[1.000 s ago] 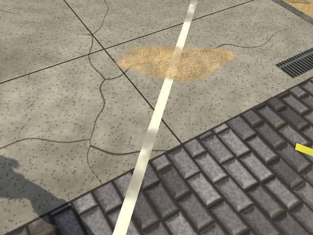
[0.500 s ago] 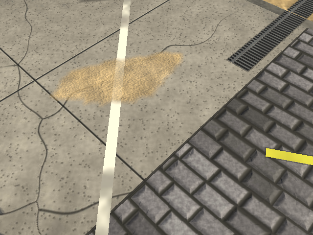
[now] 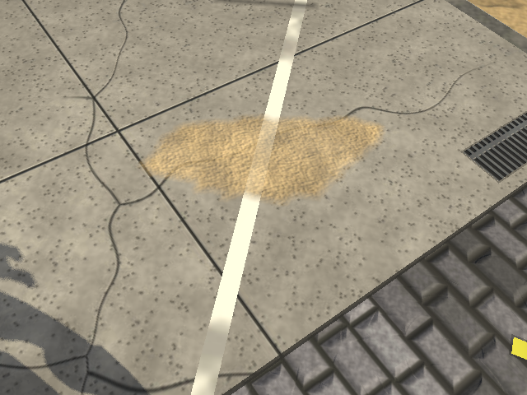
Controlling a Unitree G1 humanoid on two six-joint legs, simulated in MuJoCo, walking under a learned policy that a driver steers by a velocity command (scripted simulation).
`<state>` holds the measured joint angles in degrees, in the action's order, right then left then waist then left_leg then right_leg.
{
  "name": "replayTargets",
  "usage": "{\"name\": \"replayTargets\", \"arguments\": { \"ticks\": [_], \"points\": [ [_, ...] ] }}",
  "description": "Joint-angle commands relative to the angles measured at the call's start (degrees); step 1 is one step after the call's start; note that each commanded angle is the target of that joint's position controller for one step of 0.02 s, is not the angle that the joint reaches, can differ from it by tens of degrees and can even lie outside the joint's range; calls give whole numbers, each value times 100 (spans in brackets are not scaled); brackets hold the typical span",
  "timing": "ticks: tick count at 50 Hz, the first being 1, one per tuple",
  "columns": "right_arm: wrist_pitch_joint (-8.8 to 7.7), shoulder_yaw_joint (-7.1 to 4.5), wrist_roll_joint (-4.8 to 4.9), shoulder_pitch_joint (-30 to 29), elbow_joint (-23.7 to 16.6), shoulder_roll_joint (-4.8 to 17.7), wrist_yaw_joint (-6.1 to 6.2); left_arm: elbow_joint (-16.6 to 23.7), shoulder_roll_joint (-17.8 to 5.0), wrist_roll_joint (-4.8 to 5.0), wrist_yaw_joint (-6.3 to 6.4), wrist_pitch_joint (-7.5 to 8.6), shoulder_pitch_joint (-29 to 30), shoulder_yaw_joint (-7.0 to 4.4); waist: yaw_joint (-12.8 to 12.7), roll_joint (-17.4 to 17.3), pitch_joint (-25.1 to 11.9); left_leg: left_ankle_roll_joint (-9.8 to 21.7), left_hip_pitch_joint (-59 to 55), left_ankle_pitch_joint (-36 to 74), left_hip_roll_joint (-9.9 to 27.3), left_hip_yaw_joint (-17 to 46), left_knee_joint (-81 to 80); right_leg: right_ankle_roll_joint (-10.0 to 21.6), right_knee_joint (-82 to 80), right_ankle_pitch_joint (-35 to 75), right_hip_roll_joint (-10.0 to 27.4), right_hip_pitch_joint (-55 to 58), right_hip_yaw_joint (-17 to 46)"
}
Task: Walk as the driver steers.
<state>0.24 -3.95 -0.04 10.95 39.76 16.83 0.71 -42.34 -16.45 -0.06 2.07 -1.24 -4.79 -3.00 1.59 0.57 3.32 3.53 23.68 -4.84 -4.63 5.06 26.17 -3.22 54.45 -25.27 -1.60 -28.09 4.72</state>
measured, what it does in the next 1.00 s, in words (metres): steps on the spot, turning left: right foot, then left foot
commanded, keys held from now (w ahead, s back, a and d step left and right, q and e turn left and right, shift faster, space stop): q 0.58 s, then no key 0.14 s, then e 0.28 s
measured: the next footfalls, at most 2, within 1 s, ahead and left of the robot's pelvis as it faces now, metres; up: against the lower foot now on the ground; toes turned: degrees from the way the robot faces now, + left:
right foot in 0.20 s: +0.10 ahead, -0.15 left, +0.00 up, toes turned +13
left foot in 0.62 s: +0.02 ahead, +0.10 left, +0.00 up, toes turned +24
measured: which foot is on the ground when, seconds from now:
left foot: down 0.00-0.20, up 0.22-0.60, down 0.62-1.00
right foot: up 0.00-0.18, down 0.20-0.62, up 0.64-1.00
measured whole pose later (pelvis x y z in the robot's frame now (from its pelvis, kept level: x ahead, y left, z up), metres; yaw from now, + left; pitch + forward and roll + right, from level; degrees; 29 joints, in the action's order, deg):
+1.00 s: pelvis +0.02 +0.00 +0.00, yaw +22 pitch +0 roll +1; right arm 1.3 -1.6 -0.4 5.5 41.2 12.7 1.2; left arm -44.7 -16.5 0.7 0.7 -2.3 -12.4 -3.0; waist -2.0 0.8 1.7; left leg 2.6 13.6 -16.4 -1.8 -3.9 30.1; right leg -2.5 37.1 -19.5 2.9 -16.0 -1.1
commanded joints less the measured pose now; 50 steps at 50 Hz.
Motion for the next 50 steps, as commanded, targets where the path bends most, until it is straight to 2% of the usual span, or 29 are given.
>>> {"name": "replayTargets", "arguments": {
  "ticks": [1, 6, 9, 10, 11, 12, 13, 14, 15, 16, 19, 23, 26, 28, 30, 31, 32, 33, 34, 35, 36, 37, 39, 40, 42, 44, 46, 48, 50],
  "points": [
    [24, -304, 24, -107, -471, 1006, 115, 179, -425, 1, 37, 46, -421, -129, -144, -795, -1151, 913, -835, -30, 1258, 1674, -858, -119, -692, 396, -51, 370, 6],
    [160, -321, 37, -212, -564, 980, 130, 202, -496, 33, -35, 163, -375, -179, -61, -982, -1011, 776, -790, -846, 1182, 2166, -834, -30, -1563, 580, -87, 640, 59],
    [246, -303, 121, -326, -616, 913, 153, 67, -552, 37, -106, 270, -801, -246, -309, -941, -952, 484, -538, -898, 888, 2149, -471, 221, -3008, 1315, -23, 1485, -81],
    [256, -246, 111, -195, -637, 718, 156, 63, -882, -45, -85, 272, -964, -336, -278, -441, -979, 201, -47, -1562, 551, 1799, 155, 502, -3460, 1299, 779, 2000, 547],
    [222, -203, 121, -140, -787, 500, 137, 111, -1409, -195, -47, 212, -812, -442, -27, 1185, -709, -137, 1062, -2595, -397, 557, 1423, 1255, -3873, 1745, 1946, 2135, 1951],
    [130, -318, 22, -142, -792, 891, 104, 242, -1235, -349, -49, 231, -609, -409, -109, 1519, -669, -402, 1211, -2978, -196, 374, 2876, 1861, -4024, 2166, 2571, 1674, 2659],
    [126, -420, 45, 21, -642, 1139, 75, 403, -908, -292, -2, 252, -257, -313, 22, 1000, -639, -480, 1117, -2610, -23, 486, 3580, 1772, -3885, 2334, 2330, 1591, 2135],
    [181, -439, 71, 189, -469, 1092, 78, 453, -715, -178, 27, 250, -4, -268, 114, 691, -550, -573, 1121, -2277, 11, 378, 3883, 1470, -3739, 2387, 1921, 1604, 1478],
    [243, -413, 55, 272, -386, 948, 101, 478, -636, -78, 50, 243, 42, -238, 77, 609, -521, -670, 1257, -1994, 42, 312, 4192, 1308, -3641, 2430, 1692, 1783, 1105],
    [284, -364, 66, 258, -394, 788, 92, 463, -618, -38, 67, 226, -17, -212, 13, 603, -453, -756, 1358, -1874, 78, 245, 4379, 1312, -3593, 2758, 1621, 1854, 845],
    [279, -255, 159, -254, -675, 563, 52, 383, -726, -84, 110, 136, -451, -246, -313, 815, -445, -933, 1538, -1622, 278, -138, 3712, 1442, -3585, 3185, 1539, 2389, 370],
    [267, -160, 126, -505, -905, 444, -46, 364, -1026, -53, 84, 62, -588, -370, -490, 999, -665, -949, 908, -1807, 580, -417, 2560, 1551, -3506, 3533, 1805, 2627, 110],
    [302, -190, 129, -412, -931, 546, -108, 368, -1156, 14, -1, 54, -499, -432, -457, 1085, -705, -803, 211, -1753, 543, -735, 1802, 1520, -3424, 3686, 1894, 2392, -132],
    [341, -224, 134, -302, -930, 578, -155, 338, -1190, 101, -44, 71, -454, -453, -369, 1084, -688, -622, -120, -1505, 510, -830, 1132, 1417, -3228, 3651, 1961, 2378, -206],
    [345, -278, 114, 102, -781, 587, -161, 260, -1061, 210, -61, 98, -438, -419, -113, 860, -748, -271, -1076, -506, 333, -901, -170, 1032, -2639, 3268, 1777, 1981, -505],
    [331, -362, 106, 328, -739, 838, -102, 128, -813, 128, -98, 128, -765, -347, -92, 160, -924, -38, -2070, 606, 609, -317, -559, 590, -1860, 2451, 1469, 1274, -917],
    [303, -483, 44, 448, -858, 1535, 9, 400, -291, -257, -163, 158, -719, -133, -248, -1864, -1126, 702, -3170, 3352, 2283, 1759, -285, -18, -49, -925, 739, -459, -1332],
    [180, -391, -141, 477, -910, 1342, -46, 510, -597, -145, -112, 169, -253, -225, 168, -1484, -1386, 1730, -2587, 3429, 2856, 2164, -366, -152, 968, -1528, 401, -877, -567],
    [72, -319, -178, 367, -839, 1130, -80, 483, -832, 14, -76, 132, -72, -297, 188, -982, -1168, 1615, -2267, 2833, 2505, 1658, -483, -120, 1342, -1205, 526, -823, -330],
    [10, -267, -111, 54, -769, 953, -63, 421, -820, 58, -49, 98, -107, -315, 17, -858, -949, 1274, -2092, 2251, 2114, 1243, -513, -80, 1253, -770, 586, -828, -249],
    [3, -209, -29, -196, -764, 805, -39, 298, -796, 23, -6, 56, -206, -323, -77, -751, -860, 1031, -1986, 1912, 1889, 1011, -526, -104, 1104, -431, 627, -783, -216],
    [2, -130, 1, -422, -740, 660, -14, 213, -786, -14, 6, 18, -390, -325, -212, -806, -830, 956, -1738, 2067, 1767, 741, -552, -164, 1047, -68, 602, -499, -248],
    [-38, 23, -93, -573, -642, 280, 20, 41, -577, 17, -40, -1, -721, -257, -373, -838, -967, 876, -1509, 2039, 1567, 306, -606, -227, 533, 419, 599, 158, -288],
    [-57, 63, -125, -619, -567, 170, 23, -10, -446, 32, -67, -4, -763, -197, -370, -835, -959, 811, -1473, 1820, 1483, 131, -619, -234, -22, 538, 643, 422, -297],
    [-70, 46, -175, -542, -406, 270, 25, 39, -347, 28, -104, -12, -508, -105, -177, -872, -809, 825, -1393, 1304, 1528, 106, -686, -209, -865, 531, 645, 819, -359],
    [-41, -38, -172, -467, -271, 580, 26, 140, -584, 58, -108, -30, -383, -138, -68, -895, -632, 961, -1363, 838, 1735, 336, -709, -151, -1183, 310, 566, 902, -460],
    [7, -102, -103, -506, -211, 777, 50, 186, -753, 101, -103, -38, -417, -180, -58, -842, -450, 1033, -1366, 560, 1924, 555, -684, -60, -1324, 221, 506, 795, -526],
    [54, -131, -25, -570, -166, 828, 92, 179, -699, 95, -110, -32, -551, -176, -141, -742, -372, 998, -1421, 680, 2008, 594, -549, 60, -1594, 375, 443, 816, -641],
    [93, -160, 41, -545, -91, 815, 139, 166, -635, 52, -146, -12, -717, -159, -266, -610, -401, 780, -1447, 766, 1923, 406, -290, 259, -2257, 1100, 400, 1086, -676]
  ]
}}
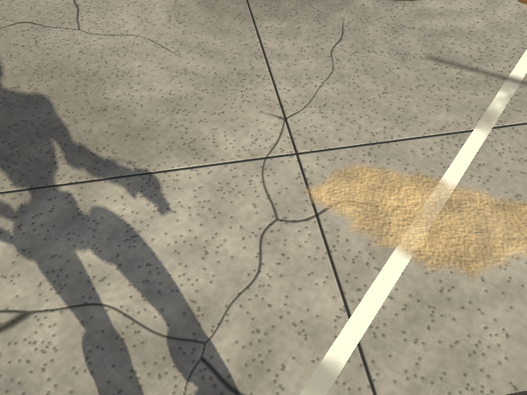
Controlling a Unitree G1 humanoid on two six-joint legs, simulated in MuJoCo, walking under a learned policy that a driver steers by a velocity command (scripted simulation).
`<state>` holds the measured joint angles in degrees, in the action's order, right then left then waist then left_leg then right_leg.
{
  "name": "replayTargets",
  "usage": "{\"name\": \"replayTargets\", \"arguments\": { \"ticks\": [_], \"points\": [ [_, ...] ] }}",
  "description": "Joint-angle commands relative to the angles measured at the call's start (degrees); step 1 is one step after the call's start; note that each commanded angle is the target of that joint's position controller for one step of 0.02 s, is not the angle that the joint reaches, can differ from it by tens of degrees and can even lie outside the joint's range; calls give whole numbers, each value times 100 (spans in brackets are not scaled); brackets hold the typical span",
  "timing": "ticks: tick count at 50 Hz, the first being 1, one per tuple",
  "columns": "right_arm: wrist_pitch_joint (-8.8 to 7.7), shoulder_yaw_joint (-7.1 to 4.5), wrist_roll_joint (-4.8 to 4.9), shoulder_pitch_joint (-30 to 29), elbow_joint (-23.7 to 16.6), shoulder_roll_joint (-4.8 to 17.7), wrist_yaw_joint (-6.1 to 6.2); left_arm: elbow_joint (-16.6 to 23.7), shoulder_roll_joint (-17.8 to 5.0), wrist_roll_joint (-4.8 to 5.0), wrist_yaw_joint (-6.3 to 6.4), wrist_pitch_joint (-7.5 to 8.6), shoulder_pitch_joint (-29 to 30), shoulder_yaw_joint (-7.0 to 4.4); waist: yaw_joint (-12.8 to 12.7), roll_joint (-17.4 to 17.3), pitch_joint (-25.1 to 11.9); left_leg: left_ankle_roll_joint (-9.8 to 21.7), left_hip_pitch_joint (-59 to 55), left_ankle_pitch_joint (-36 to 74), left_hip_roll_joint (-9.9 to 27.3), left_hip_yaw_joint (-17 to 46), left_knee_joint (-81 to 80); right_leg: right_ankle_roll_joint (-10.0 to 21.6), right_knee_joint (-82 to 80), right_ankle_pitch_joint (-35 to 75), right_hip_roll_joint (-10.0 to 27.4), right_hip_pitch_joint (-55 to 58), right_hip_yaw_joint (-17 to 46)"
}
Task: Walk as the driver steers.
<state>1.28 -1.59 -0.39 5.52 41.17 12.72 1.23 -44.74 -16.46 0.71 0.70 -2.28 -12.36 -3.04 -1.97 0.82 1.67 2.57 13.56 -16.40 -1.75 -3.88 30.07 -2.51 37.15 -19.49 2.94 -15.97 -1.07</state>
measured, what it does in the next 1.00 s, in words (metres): steps on the spot, turning right: right foot, then left foot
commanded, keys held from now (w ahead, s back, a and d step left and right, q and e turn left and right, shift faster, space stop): e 0.46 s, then no key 0.32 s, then q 0.22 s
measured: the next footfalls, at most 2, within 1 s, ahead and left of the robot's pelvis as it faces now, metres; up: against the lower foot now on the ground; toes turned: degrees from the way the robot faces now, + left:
right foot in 0.02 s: +0.02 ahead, -0.12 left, +0.00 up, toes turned -3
left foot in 0.36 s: +0.06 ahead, +0.12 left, +0.00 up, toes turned -16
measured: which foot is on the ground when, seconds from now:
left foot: down 0.00-0.04, up 0.06-0.34, down 0.36-0.94, up 0.96-1.00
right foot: up 0.00-0.00, down 0.02-0.36, up 0.38-0.74, down 0.76-1.00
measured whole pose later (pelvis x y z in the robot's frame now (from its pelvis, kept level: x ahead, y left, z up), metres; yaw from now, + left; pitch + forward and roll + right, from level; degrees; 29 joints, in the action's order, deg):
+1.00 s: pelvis -0.02 -0.01 +0.00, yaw -17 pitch -1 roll +0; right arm 1.1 -2.7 0.5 12.2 46.6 17.6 0.7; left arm -40.3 -13.7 -0.9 1.6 -1.2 -7.2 -1.9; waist 2.3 -1.7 2.1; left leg -2.3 15.4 -19.6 3.1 0.1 35.2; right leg 1.6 29.5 -17.1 -0.5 -11.9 -3.1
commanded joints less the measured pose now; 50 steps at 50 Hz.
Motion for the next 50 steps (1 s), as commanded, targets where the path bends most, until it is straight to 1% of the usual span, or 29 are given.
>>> {"name": "replayTargets", "arguments": {
  "ticks": [1, 2, 3, 4, 5, 7, 8, 12, 15, 17, 18, 19, 20, 21, 23, 24, 27, 31, 34, 36, 37, 38, 39, 40, 41, 43, 45, 48, 50],
  "points": [
    [-12, -407, 86, 111, -187, 1160, 111, 449, -762, -55, -15, 105, 43, -183, 106, -379, -244, 595, -366, 1530, 1403, 1072, -388, 364, -879, 1484, 44, 46, 163],
    [-46, -397, -27, 153, -287, 1006, 129, 472, -1168, -65, 17, 120, 4, -289, 291, 507, -367, 210, -27, 1045, 846, 498, 306, 689, -913, 2928, 509, 343, 863],
    [-56, -376, -95, -175, -414, 857, 156, 463, -1305, -17, 32, 137, -121, -356, 161, 1227, -406, -258, 587, 236, 58, -105, 1123, 1398, -1370, 2989, 1102, 514, 1988],
    [-51, -356, -74, -608, -520, 763, 172, 474, -1225, -97, 35, 181, -301, -331, -143, 1477, -325, -385, 1339, -1353, -292, 166, 1964, 1960, -1826, 3068, 1568, 823, 2817],
    [-40, -390, -11, -678, -557, 792, 147, 467, -1183, -185, 52, 269, -406, -317, -235, 1280, -422, -407, 1786, -2168, -216, 619, 3063, 2170, -1959, 3058, 1730, 1043, 2970],
    [-1, -441, 66, -278, -414, 836, 97, 577, -1171, -46, 78, 354, 107, -337, 117, 550, -387, -457, 2039, -1653, 51, 873, 3337, 1741, -1716, 3050, 1322, 1083, 2284],
    [-12, -446, 46, -243, -378, 845, 107, 629, -1086, 25, 107, 325, 301, -325, 181, 469, -409, -502, 1938, -1343, 125, 849, 2851, 1519, -1679, 2950, 1119, 1066, 2051],
    [-116, -358, 99, -213, -354, 618, 29, 685, -1121, 37, 179, 91, 275, -387, 65, 770, -684, -688, 1094, -790, -64, 649, 1468, 1398, -1495, 2869, 776, 918, 1906],
    [-153, -411, 144, 53, -292, 812, -56, 774, -1186, 61, 148, 10, 388, -415, 80, 982, -700, -646, 477, -385, -177, 586, 495, 1361, -1465, 2453, 756, 623, 2264],
    [-190, -474, 118, 486, -150, 892, -89, 846, -1090, 128, 152, -23, 589, -375, 336, 915, -658, -501, -282, 545, -185, 484, -779, 1062, -1253, 1686, 495, 225, 2352],
    [-194, -554, 64, 677, -118, 1154, -58, 839, -891, 88, 159, -16, 435, -319, 304, 497, -711, -286, -907, 768, 395, 947, -1042, 752, -781, 754, 206, -328, 2148],
    [-147, -643, -57, 656, -209, 1660, 19, 867, -439, -22, 134, 3, 182, -203, 88, -1153, -684, 358, -1359, 1332, 1791, 2494, -1332, 321, 706, -1001, -630, -1423, 1191],
    [-188, -622, -277, 549, -290, 1698, -40, 994, -853, -4, 150, 73, 177, -334, 108, -1622, -540, 1211, -591, 1478, 2595, 3517, -1536, 129, 1918, -1899, -690, -1786, 999],
    [-255, -514, -255, 210, -420, 1362, -41, 867, -1237, 21, 151, 76, 110, -463, 23, -1031, -317, 1305, -349, 1227, 2401, 3110, -1590, 62, 2685, -1523, -452, -1752, 1152],
    [-292, -419, -78, -247, -477, 1034, 12, 608, -1156, 32, 179, -20, -91, -513, -115, -730, -101, 823, -326, 711, 1678, 1987, -1507, -77, 3122, -721, -360, -1892, 999],
    [-298, -387, -25, -204, -445, 985, 44, 621, -1027, 14, 180, -45, -30, -479, -9, -765, -48, 843, -356, 1075, 1602, 1779, -1468, -168, 3261, -488, -359, -1957, 988],
    [-255, -356, -45, 270, -300, 980, 112, 824, -720, 52, 152, -12, 286, -365, 229, -819, -227, 1028, -784, 1795, 1509, 1353, -1390, -322, 2734, -296, -402, -1889, 794],
    [-200, -396, 5, 303, -231, 1165, 83, 975, -442, -34, 84, 3, 528, -185, 352, -936, -444, 1098, -969, 2087, 1613, 1131, -1259, -343, 1209, -481, -152, -1134, 505],
    [-157, -417, 64, 381, -126, 1306, -1, 956, -520, -16, 39, 3, 465, -165, 384, -1052, -464, 1109, -756, 2485, 1632, 1084, -1082, -243, 182, -385, -227, -384, 113],
    [-138, -366, 159, 322, -44, 1233, -30, 782, -487, -33, 12, 9, 100, -163, 149, -932, -455, 912, -555, 2551, 1530, 979, -770, -22, -1214, 668, -332, 362, -64],
    [-164, -315, 184, 583, 92, 1102, -43, 757, -599, -67, 14, 10, 28, -178, 119, -767, -437, 598, -303, 2259, 1393, 894, -639, 158, -1902, 1368, -277, 891, 105],
    [-232, -230, 36, 750, 107, 904, -78, 796, -916, -89, 64, 4, -71, -223, 236, -160, -722, 135, 145, 1532, 1092, 610, -198, 365, -1796, 2730, 354, 1674, 870],
    [-313, -136, -149, 1004, 63, 599, -125, 891, -1182, -149, 110, -23, 249, -235, 616, 997, -789, -336, 574, -102, 556, 141, 8, 976, -1474, 3588, 1135, 1662, 1609],
    [-290, -114, -146, 697, 93, 671, -97, 880, -553, -195, 47, 36, 476, -81, 400, 828, -827, -497, 13, -316, 621, 359, -282, 1316, -1582, 2620, 1154, 973, 1563],
    [-264, -127, -89, 551, 109, 791, -106, 842, -338, -233, -13, 103, 636, -14, 427, 661, -644, -514, -179, 263, 636, 360, -494, 1067, -1634, 1741, 766, 827, 1236],
    [-190, -180, -12, 365, 191, 1030, -70, 778, -528, -255, -39, 195, 569, -67, 225, 620, -293, -471, -8, 774, 575, 359, -461, 649, -1632, 1268, 368, 766, 860],
    [-146, -215, 44, 345, 160, 1156, -45, 693, -767, -195, 16, 230, 413, -143, 216, 538, -141, -430, 193, 904, 536, 405, -313, 635, -1582, 1576, 421, 820, 822],
    [-107, -247, 111, 379, 125, 1103, -21, 652, -926, -136, 140, 151, 218, -247, 131, 635, -166, -456, 725, 404, 386, 295, 416, 1055, -1605, 2093, 922, 1019, 1033],
    [-30, -288, 134, 382, 69, 1049, -38, 710, -909, -170, 194, 135, 243, -272, 33, 928, -208, -485, 1244, -1287, 364, 321, 1696, 1557, -1754, 2563, 1504, 1061, 1406]
  ]
}}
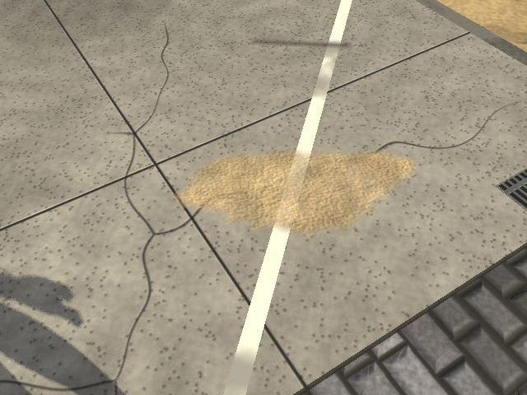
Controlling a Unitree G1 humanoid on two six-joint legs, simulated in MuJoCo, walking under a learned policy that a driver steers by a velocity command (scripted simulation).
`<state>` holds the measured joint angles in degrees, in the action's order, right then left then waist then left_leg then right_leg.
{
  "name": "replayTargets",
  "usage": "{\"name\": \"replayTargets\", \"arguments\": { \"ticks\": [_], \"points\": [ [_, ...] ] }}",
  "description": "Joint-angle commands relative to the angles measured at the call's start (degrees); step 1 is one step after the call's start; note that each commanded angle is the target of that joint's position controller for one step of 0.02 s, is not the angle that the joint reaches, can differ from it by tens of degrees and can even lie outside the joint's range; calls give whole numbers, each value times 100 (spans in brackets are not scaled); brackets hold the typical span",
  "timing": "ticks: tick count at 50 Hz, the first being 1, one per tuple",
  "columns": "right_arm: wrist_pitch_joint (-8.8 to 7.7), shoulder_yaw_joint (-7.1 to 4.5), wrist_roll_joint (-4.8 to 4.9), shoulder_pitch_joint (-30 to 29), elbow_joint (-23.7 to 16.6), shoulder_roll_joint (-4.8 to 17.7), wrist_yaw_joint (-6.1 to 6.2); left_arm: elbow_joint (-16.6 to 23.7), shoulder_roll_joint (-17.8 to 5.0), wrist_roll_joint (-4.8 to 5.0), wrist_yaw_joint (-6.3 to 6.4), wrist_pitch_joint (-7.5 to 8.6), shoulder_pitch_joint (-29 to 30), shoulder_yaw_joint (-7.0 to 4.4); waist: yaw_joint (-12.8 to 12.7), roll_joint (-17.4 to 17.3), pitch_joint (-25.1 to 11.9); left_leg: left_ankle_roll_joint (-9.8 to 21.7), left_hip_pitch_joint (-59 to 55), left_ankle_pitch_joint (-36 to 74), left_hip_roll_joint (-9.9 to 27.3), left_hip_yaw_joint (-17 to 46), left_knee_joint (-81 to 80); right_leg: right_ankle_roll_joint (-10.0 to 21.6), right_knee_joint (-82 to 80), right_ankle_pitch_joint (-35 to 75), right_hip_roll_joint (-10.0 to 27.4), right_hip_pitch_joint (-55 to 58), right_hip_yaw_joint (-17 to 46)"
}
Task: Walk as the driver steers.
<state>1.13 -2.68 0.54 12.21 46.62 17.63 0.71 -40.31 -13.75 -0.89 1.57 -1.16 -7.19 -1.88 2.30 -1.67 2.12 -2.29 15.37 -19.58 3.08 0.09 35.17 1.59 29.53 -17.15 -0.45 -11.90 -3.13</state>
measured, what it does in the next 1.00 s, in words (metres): walks ahead: left foot, then right foot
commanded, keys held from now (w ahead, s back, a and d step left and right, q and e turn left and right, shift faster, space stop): q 0.34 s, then w+q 0.10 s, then w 0.20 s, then w+e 0.36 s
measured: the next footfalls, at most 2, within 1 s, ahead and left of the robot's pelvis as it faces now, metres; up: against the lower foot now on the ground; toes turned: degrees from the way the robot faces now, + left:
left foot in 0.24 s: +0.02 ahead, +0.15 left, +0.00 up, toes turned +11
right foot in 0.86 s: +0.26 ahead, -0.02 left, +0.00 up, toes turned +15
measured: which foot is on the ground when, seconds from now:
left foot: up 0.00-0.22, down 0.24-0.88, up 0.90-1.00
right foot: down 0.00-0.24, up 0.26-0.84, down 0.86-1.00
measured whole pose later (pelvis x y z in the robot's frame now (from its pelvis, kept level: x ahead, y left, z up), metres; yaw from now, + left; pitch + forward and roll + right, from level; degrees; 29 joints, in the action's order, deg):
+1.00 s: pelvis +0.20 +0.04 +0.01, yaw +12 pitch +2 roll +0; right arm -5.2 -2.4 0.0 16.8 42.0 18.4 -0.6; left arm -42.6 -16.7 0.8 -2.1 5.0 -14.8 -2.7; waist 0.3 -1.8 0.9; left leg 1.0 22.9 -19.8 0.3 2.3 61.3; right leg 4.4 25.0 -12.3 -4.1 -14.4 1.4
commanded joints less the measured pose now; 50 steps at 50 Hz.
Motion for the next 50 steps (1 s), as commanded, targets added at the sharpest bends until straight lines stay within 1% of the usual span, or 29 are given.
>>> {"name": "replayTargets", "arguments": {
  "ticks": [1, 2, 4, 7, 9, 11, 12, 13, 14, 15, 16, 17, 18, 19, 20, 22, 26, 30, 37, 40, 42, 43, 44, 45, 46, 47, 48, 49, 50],
  "points": [
    [34, -220, 64, -300, -511, 558, -3, 287, -1164, -29, 117, 53, -282, -388, -437, 1115, -249, -28, 1393, -1604, -18, 112, 2081, 1413, -1045, 2808, 2169, 660, 1769],
    [90, -256, 100, -228, -509, 537, -9, 290, -1139, -12, 112, 87, -178, -389, -347, 906, -221, -66, 1569, -1728, 61, 242, 2502, 1488, -1053, 3055, 2257, 639, 1668],
    [171, -256, 80, -141, -497, 463, -8, 318, -1119, 50, 85, 136, 221, -411, -179, 709, -202, -135, 1459, -1289, 183, 207, 2263, 1305, -1030, 3018, 2044, 519, 1155],
    [189, -212, 69, -196, -615, 404, -108, 299, -1176, 74, 64, 83, 429, -450, -201, 854, -433, -137, 793, -635, 121, -132, 1366, 1104, -813, 3140, 1810, 444, 558],
    [189, -243, 94, -131, -704, 487, -199, 224, -1259, 140, 71, 39, 330, -477, -193, 928, -593, -20, 456, -212, -23, -352, 661, 967, -531, 3047, 1826, 570, 409],
    [190, -317, 80, 264, -633, 571, -224, 116, -1202, 247, 68, 12, 238, -467, 2, 767, -681, 261, -385, 807, -315, -551, -524, 527, 152, 2219, 1642, 216, 59],
    [171, -445, 46, 381, -653, 953, -149, -15, -986, 161, 28, 27, -165, -419, -74, -148, -649, 544, -1068, 2274, -38, 187, -1095, 39, 1179, 966, 1218, -504, -424],
    [115, -596, -12, 408, -871, 1762, -37, 289, -626, -180, 8, 28, -3, -272, -205, -1900, -570, 1560, -1732, 4698, 1661, 2693, -1292, -622, 3034, -2270, 288, -2292, -579],
    [-45, -509, -265, 604, -963, 1589, -136, 419, -876, -16, 62, 53, 538, -336, 265, -1146, -1136, 2407, -1415, 4182, 2051, 3293, -1554, -585, 3986, -2591, 17, -2420, 540],
    [-173, -463, -252, 358, -975, 1440, -169, 410, -1045, 139, 93, 36, 613, -394, 128, -642, -814, 2257, -1279, 3534, 1789, 2791, -1633, -491, 4247, -2142, 135, -2600, 706],
    [-228, -441, -115, 87, -971, 1289, -132, 336, -1089, 137, 133, 27, 523, -428, -33, -400, -574, 1904, -1163, 2882, 1453, 2388, -1619, -422, 4100, -1569, 252, -2687, 751],
    [-217, -378, -6, -144, -1006, 1089, -79, 228, -1134, 85, 181, 17, 458, -461, -114, -234, -475, 1640, -1111, 2597, 1248, 2172, -1597, -425, 3915, -1134, 336, -2694, 806],
    [-198, -337, 75, -116, -988, 992, -24, 187, -1170, 56, 168, 32, 284, -488, -198, -292, -582, 1540, -1017, 1869, 1031, 2036, -1741, -437, 3760, -725, 342, -2486, 797],
    [-191, -309, 82, -12, -998, 922, 13, 165, -1137, 79, 112, 71, 195, -492, -203, -423, -645, 1505, -1045, 815, 887, 2073, -1947, -435, 3676, -352, 294, -2423, 765],
    [-205, -288, 70, 70, -1019, 853, 40, 168, -1081, 115, 59, 115, 201, -485, -159, -483, -614, 1508, -1143, -192, 827, 2179, -2171, -426, 3453, -67, 285, -2523, 764],
    [-257, -282, 30, 203, -1036, 854, 76, 207, -1048, 137, 6, 219, 398, -480, -70, -535, -349, 1516, -1248, -874, 833, 2403, -2487, -437, 2833, 243, 243, -2723, 777],
    [-347, -270, -8, 408, -927, 846, 107, 148, -897, 111, -76, 427, 505, -423, 51, -554, -228, 1463, -1447, -370, 796, 2143, -2578, -554, 1611, 707, 277, -2618, 712],
    [-385, -281, -14, 509, -818, 951, 56, 155, -838, 146, -166, 571, 628, -363, 189, -610, -46, 1501, -1090, -287, 799, 2028, -2613, -587, 824, 921, 289, -2214, 598],
    [-428, -269, 9, 723, -618, 996, -48, 289, -846, 255, -303, 730, 848, -240, 382, -502, 178, 1548, -1175, -167, 1058, 1883, -2530, -212, 236, 772, 342, -2027, 393],
    [-406, -284, 23, 788, -532, 1009, -75, 323, -885, 271, -372, 755, 698, -201, 250, -454, 187, 1479, -1317, 507, 1136, 1628, -2373, 75, 64, 616, 279, -1711, 250],
    [-380, -274, 20, 636, -552, 997, -63, 132, -993, 252, -371, 737, 34, -262, -176, -374, -135, 1245, -1072, 1902, 906, 1160, -1691, 280, -217, 830, 3, -599, 30],
    [-387, -221, -21, 597, -577, 846, -40, -59, -1209, 262, -340, 727, -675, -371, -508, -167, -571, 1033, -766, 2758, 604, 726, -692, 454, -261, 869, 23, 397, 231],
    [-426, -105, -120, 458, -835, 574, 2, -160, -1685, 225, -310, 720, -1525, -485, -797, 745, -1181, 622, 323, 2176, 58, 140, 1222, 947, -631, 405, 1066, 1682, 1940],
    [-570, -38, -144, 670, -1054, 356, 8, -227, -2037, 231, -376, 724, -1818, -560, -629, 2035, -1365, 262, 2251, -939, -738, 181, 2760, 1691, -1350, -488, 1943, 2823, 4411],
    [-692, -121, 18, 447, -1025, 800, -46, -182, -1491, 282, -391, 728, -1669, -414, -705, 1285, -924, 301, 3026, -983, -423, 660, 3321, 1634, -1569, -1101, 2000, 2746, 4479],
    [-782, -147, 106, 172, -1054, 890, -111, -86, -1306, 219, -368, 704, -1418, -358, -665, 969, -425, 383, 3243, -488, -181, 614, 3367, 1499, -1568, -677, 1802, 2334, 3798],
    [-838, -127, 35, 27, -1050, 812, -127, -1, -1235, 161, -352, 672, -1251, -336, -602, 548, -275, 399, 3166, -77, -10, 544, 3163, 1407, -1591, -156, 1556, 1978, 3317],
    [-859, -146, -85, -84, -1080, 794, -139, 69, -1155, 146, -338, 637, -1128, -302, -514, 366, -134, 348, 3033, 220, 99, 512, 2815, 1364, -1656, 457, 1382, 1651, 2995],
    [-851, -155, -141, -73, -1106, 741, -154, 121, -1112, 121, -312, 619, -1046, -273, -391, 466, -156, 283, 2744, 435, 157, 506, 2556, 1339, -1735, 947, 1223, 1374, 2739]
  ]
}}
Over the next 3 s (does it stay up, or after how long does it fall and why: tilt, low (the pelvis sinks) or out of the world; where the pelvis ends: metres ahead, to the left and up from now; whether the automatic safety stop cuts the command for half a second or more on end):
stays up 1.27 0.16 0.00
